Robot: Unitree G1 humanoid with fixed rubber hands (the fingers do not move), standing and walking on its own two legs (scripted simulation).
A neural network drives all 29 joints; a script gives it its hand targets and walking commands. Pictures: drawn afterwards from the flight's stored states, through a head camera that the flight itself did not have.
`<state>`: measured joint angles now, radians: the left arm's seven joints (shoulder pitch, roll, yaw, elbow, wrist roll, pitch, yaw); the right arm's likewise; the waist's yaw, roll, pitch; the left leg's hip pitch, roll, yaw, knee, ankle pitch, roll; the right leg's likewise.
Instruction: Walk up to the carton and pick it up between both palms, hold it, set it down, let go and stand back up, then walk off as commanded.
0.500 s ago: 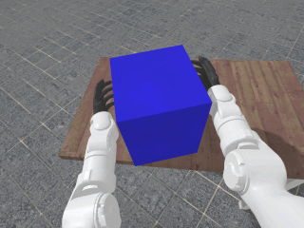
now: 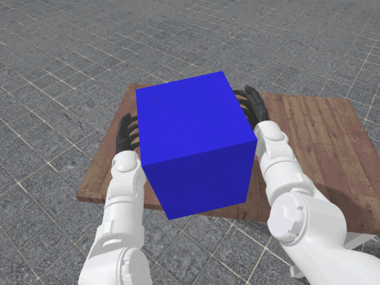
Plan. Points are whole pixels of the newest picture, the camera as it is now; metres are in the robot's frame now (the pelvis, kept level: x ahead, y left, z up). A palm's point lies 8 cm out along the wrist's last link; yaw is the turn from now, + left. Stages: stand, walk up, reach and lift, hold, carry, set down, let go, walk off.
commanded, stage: reach and lift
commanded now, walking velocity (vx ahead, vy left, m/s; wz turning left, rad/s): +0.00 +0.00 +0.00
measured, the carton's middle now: (194, 149) +0.42 +0.06 +0.05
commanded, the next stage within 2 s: none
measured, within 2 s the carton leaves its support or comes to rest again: neither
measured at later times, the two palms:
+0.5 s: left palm (129, 149) +0.37 +0.20 +0.09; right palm (259, 122) +0.46 -0.08 +0.12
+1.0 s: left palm (129, 150) +0.36 +0.20 +0.09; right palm (259, 121) +0.46 -0.08 +0.12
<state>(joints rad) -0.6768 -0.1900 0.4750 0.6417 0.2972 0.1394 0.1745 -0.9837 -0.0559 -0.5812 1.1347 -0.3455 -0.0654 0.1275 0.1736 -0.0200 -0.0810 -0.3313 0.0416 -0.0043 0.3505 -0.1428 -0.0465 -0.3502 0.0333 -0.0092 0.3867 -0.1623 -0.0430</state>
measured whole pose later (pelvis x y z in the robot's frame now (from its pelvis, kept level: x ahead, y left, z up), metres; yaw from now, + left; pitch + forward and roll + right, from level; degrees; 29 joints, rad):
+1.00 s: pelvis +0.00 +0.00 +0.00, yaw +0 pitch +7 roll +1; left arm -0.67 -0.20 0.48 0.63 0.30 0.15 0.17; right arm -0.96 -0.07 -0.51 1.13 -0.35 -0.10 0.10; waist 0.17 -0.02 -0.08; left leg -0.32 0.05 0.00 0.34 -0.14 -0.05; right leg -0.34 0.04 -0.01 0.39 -0.17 -0.04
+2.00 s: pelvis -0.01 +0.00 +0.00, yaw +0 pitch -2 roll +0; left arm -0.75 -0.11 0.47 0.63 0.30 0.39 0.09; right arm -0.93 -0.04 -0.31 1.12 -0.12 0.05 -0.07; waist 0.08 -0.04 -0.07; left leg -0.15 0.03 0.00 0.34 -0.15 -0.04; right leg -0.17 0.02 -0.01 0.38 -0.17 -0.04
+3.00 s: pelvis -0.02 +0.01 +0.00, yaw +1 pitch -8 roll +0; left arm -0.80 -0.04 0.43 0.48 0.30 0.60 0.01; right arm -0.93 -0.04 -0.16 0.87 0.10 0.29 -0.18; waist -0.03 -0.06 -0.04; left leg -0.05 0.03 0.00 0.34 -0.15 -0.03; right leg -0.05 0.02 -0.01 0.35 -0.16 -0.02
